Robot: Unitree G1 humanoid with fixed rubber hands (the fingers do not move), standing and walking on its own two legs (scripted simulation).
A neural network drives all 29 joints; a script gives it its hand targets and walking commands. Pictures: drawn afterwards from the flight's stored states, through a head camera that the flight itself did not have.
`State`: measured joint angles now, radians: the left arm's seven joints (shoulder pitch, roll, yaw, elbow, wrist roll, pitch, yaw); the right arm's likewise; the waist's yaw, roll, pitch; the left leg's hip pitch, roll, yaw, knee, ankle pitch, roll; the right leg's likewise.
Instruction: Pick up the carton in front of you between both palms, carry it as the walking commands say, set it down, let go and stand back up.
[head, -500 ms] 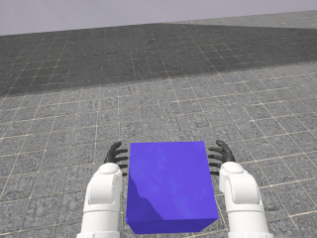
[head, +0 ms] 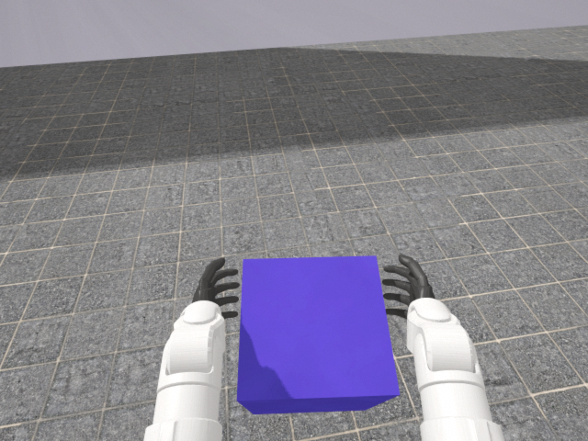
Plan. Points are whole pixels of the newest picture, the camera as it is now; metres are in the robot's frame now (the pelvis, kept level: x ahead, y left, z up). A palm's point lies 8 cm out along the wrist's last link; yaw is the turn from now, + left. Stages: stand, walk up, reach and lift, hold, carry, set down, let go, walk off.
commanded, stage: carry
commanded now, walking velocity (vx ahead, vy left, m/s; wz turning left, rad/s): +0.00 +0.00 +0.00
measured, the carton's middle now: (309, 341) +0.33 +0.00 -0.10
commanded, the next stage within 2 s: hold in 0.88 s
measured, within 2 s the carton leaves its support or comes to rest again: neither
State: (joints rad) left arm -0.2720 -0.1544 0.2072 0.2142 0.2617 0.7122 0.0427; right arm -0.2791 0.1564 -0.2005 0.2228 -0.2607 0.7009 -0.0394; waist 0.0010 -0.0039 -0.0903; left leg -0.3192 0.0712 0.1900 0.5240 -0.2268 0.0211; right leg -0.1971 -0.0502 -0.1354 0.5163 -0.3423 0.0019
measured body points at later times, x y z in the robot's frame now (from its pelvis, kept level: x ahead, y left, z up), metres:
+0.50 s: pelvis -0.02 +0.00 +0.00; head -0.04 +0.01 +0.45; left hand +0.29 +0.15 +0.04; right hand +0.29 -0.15 +0.04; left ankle +0.03 +0.11 -0.73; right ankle -0.05 -0.11 -0.73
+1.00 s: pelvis -0.03 +0.00 +0.01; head -0.05 +0.01 +0.46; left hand +0.28 +0.15 +0.04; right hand +0.28 -0.15 +0.04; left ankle +0.03 +0.11 -0.73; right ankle -0.04 -0.12 -0.73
